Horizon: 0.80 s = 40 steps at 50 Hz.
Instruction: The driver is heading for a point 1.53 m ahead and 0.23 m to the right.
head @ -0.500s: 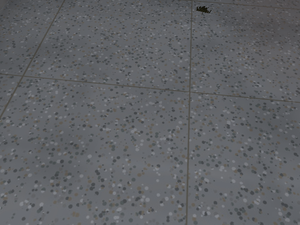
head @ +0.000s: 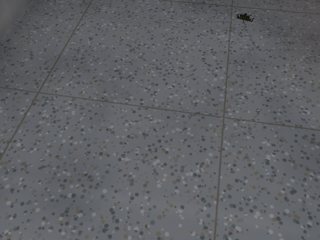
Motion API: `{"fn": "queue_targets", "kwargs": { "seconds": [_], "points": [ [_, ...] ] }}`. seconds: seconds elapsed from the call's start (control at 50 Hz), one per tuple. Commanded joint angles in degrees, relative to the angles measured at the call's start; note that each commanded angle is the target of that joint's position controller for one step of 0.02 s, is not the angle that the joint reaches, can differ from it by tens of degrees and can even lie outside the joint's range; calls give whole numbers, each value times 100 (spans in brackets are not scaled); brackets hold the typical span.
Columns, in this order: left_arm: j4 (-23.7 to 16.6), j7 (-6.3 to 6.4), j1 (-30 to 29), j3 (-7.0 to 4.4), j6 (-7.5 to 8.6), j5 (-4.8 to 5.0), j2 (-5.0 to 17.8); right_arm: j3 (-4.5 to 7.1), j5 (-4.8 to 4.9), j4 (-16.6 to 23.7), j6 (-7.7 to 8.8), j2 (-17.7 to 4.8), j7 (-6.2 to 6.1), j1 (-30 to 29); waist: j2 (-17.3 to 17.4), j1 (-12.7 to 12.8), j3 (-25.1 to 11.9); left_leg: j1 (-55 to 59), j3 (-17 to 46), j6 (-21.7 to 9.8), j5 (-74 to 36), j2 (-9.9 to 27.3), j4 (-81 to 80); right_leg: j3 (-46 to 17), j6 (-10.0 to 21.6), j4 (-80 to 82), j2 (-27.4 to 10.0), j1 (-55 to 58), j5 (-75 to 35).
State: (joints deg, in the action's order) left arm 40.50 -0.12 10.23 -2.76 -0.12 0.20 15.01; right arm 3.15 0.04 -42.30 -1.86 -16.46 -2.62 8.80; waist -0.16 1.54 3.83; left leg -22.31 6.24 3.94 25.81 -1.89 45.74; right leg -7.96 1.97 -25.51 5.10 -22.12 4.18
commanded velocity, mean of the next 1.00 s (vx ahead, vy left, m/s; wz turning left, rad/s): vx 0.01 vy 0.00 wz -0.25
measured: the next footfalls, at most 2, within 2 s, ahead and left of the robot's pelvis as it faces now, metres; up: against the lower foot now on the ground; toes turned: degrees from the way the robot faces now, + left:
left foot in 0.12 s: +0.08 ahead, +0.14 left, +0.00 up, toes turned -10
right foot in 0.56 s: +0.01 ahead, -0.11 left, +0.00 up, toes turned -22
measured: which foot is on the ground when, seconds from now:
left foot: up 0.00-0.10, down 0.12-0.56, up 0.58-1.00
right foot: down 0.00-0.12, up 0.14-0.54, down 0.56-1.00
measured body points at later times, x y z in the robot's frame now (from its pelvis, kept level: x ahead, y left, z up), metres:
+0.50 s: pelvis +0.01 +0.02 +0.01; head +0.04 +0.02 +0.45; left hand +0.25 +0.24 -0.09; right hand +0.05 -0.28 -0.10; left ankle +0.04 +0.15 -0.73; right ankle -0.03 -0.10 -0.70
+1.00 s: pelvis +0.00 +0.00 +0.00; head +0.03 +0.00 +0.45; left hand +0.23 +0.20 -0.11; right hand +0.02 -0.31 -0.11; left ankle +0.00 +0.12 -0.71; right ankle -0.03 -0.10 -0.73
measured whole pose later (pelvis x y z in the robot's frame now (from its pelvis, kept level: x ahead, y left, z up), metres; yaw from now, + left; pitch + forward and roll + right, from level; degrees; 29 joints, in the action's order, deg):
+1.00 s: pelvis +0.00 +0.00 +0.00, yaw -15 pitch +0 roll -1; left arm 42.8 1.5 5.0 -2.8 -1.8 -0.5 14.7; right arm 3.6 1.2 -44.3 -3.1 -17.0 -0.8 12.4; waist 0.1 -1.0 3.2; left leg -18.7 -1.4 3.6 27.1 3.3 45.7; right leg 7.7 2.5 -27.7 0.0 -12.3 15.2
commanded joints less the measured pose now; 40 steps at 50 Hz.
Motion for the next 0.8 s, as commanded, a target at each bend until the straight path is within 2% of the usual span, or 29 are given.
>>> {"fn": "queue_targets", "kwargs": {
  "seconds": [0.02, 0.06, 0.1, 0.12, 0.14, 0.16, 0.18, 0.2, 0.22, 0.24, 0.3, 0.34, 0.38, 0.42, 0.48, 0.52, 0.54, 0.56, 0.58, 0.6, 0.62, 0.64, 0.66, 0.68, 0.7, 0.74, 0.76, 0.8],
  "points": [
    [-496, 116, -282, -351, -26, 46, 1042, 144, 7, 194, 99, -439, 5, 444, -914, -157, -1033, 329, -98, -31, -408, -110, -480, -1812, 927, 971, -1228, 747, 804],
    [-508, 155, -274, -378, -101, 65, 1053, 155, 17, 195, 175, -461, 62, 437, -933, -167, -986, 527, -116, -112, -638, -125, -988, -1944, 878, 930, -1194, 686, 980],
    [-534, 206, -342, -388, -187, 124, 1044, 188, 18, 109, 260, -489, 128, 663, -887, -342, -929, 1118, -256, -289, -1281, -117, -1963, -1903, 663, 731, -1008, 387, 1149],
    [-519, 221, -212, -356, -206, 135, 936, 250, -22, 105, 281, -690, 123, 767, -665, -360, -920, 1574, -14, -472, -1418, 298, -2374, -1726, 414, 437, -778, -3, 1584],
    [-640, 212, -248, -298, -186, 112, 703, 362, -181, 146, 263, -1214, 93, 826, 526, -296, -744, 1778, 1259, -1049, -1030, 1458, -2914, -907, 64, -678, -170, -899, 2308],
    [-704, 199, -199, -364, -118, 107, 850, 387, -351, 229, 261, -1320, 106, 493, 1624, -203, -566, 1190, 2304, -1737, -1726, 2312, -3236, -77, -192, -2148, 339, -1197, 2964],
    [-559, 185, 69, -479, -91, 33, 1170, 279, -345, 416, 300, -989, 80, 76, 1163, -52, -527, 1043, 2035, -1830, -2214, 2331, -3104, -210, -339, -3184, 13, -1120, 2806],
    [-371, 180, 296, -524, -128, 66, 1210, 217, -240, 491, 318, -750, 50, -203, 793, 77, -517, 1078, 1439, -1583, -2479, 1987, -2930, -151, -411, -3599, -5, -1105, 2499],
    [-241, 212, 457, -508, -196, 60, 1085, 191, -129, 520, 325, -674, 33, -325, 640, 104, -512, 1278, 1036, -1402, -2606, 1729, -2795, -90, -515, -3938, -42, -1220, 2224],
    [-219, 223, 487, -483, -250, 52, 993, 158, -62, 513, 323, -619, 26, -307, 642, 38, -472, 1407, 809, -1404, -3001, 1688, -2708, -57, -614, -4272, -91, -1369, 2075],
    [-468, 182, 68, -382, -283, 147, 798, 162, -92, 443, 231, -663, -11, 21, 811, -220, -417, 1784, 253, -1542, -3511, 1541, -2680, 317, -826, -3983, -271, -1549, 1785],
    [-654, 142, -229, -327, -277, 151, 740, 211, -100, 387, 167, -779, -37, 255, 912, -420, -493, 2183, 211, -1642, -3605, 1680, -2659, 423, -915, -3438, -444, -1561, 1773],
    [-770, 77, -313, -270, -279, 127, 674, 271, -83, 387, 126, -929, -25, 245, 968, -464, -584, 2194, 65, -1679, -3665, 1787, -2638, 588, -905, -2883, -606, -1191, 1868],
    [-851, 20, -336, -239, -286, 112, 662, 329, -58, 405, 105, -1071, 22, 146, 1033, -459, -630, 1944, -143, -1682, -3807, 1847, -2631, 819, -817, -2354, -663, -655, 1903],
    [-899, -44, -259, -281, -335, 114, 768, 377, 28, 372, 115, -1156, 100, 113, 1093, -418, -675, 1865, -289, -1635, -3895, 1957, -2474, 1064, -624, -1625, -603, -165, 1791],
    [-863, -94, -40, -315, -364, 114, 765, 396, 139, 349, 137, -1173, 121, -18, 1039, -218, -694, 1752, -442, -1431, -3788, 1956, -2150, 1186, -365, -694, -538, 331, 1233],
    [-784, -91, 181, -355, -364, 101, 802, 379, 191, 300, 157, -1085, 123, 4, 916, -90, -740, 1516, -649, -1180, -3462, 1828, -1807, 1218, -172, -14, -426, 848, 633],
    [-738, -35, 396, -438, -358, 83, 1035, 318, 135, 155, 192, -864, 148, 359, 321, -72, -891, 849, -1012, -747, -2674, 1535, -1103, 715, 69, 456, -589, 1785, -352],
    [-849, 77, 561, -581, -334, 36, 1742, 127, -226, 393, 218, -365, 196, 333, -1621, -198, -1102, -859, -1506, -115, 413, 814, 688, -1368, 766, 309, -2210, 2931, -2894],
    [-937, 30, 483, -476, -205, -146, 1558, 183, -155, 506, 215, -583, 149, -95, -1384, 143, -1277, -1339, -782, 56, 1450, 384, 1760, -1880, 1844, 374, -2959, 2327, -3246],
    [-873, -7, 369, -363, -86, -193, 1218, 255, -2, 433, 167, -818, 125, -198, -830, 177, -1166, -1211, -476, 33, 1167, 573, 2128, -1276, 1759, 469, -2624, 2017, -2730],
    [-785, -3, 38, -271, -8, -162, 939, 262, 65, 331, 129, -781, 118, -108, -733, -23, -976, -1128, -377, -11, 745, 660, 1978, -751, 1394, 495, -2191, 1834, -2099],
    [-740, 7, -243, -195, 18, -106, 737, 258, 39, 156, 85, -727, 85, 41, -615, -142, -896, -1025, -347, 13, 372, 725, 1728, -438, 1108, 523, -1924, 1750, -1660],
    [-677, 20, -434, -106, 48, -84, 554, 253, -16, 51, 46, -703, 75, 184, -706, -240, -833, -703, -348, 84, -49, 717, 1587, -164, 1020, 550, -1785, 1505, -1878],
    [-590, 36, -473, -40, 71, -128, 422, 236, -3, -55, 32, -639, 95, 370, -761, -330, -866, -330, -357, 137, -324, 670, 1445, 78, 991, 591, -1673, 1325, -1988],
    [-461, 62, -552, -35, 95, -192, 409, 173, 63, -127, 24, -527, 132, 459, -762, -318, -809, 32, -361, 177, -557, 666, 681, 351, 937, 662, -1578, 1284, -1555],
    [-414, 80, -566, -56, 91, -204, 486, 143, 69, -94, 22, -511, 135, 328, -751, -230, -722, 135, -384, 170, -556, 655, 331, 354, 942, 699, -1604, 1274, -1265],
    [-292, 124, -460, -152, 39, -177, 802, 149, 71, 39, 11, -647, 124, 110, -750, -64, -574, 70, -471, 140, -326, 617, 66, 113, 1092, 740, -1845, 1372, -850]
  ]
}}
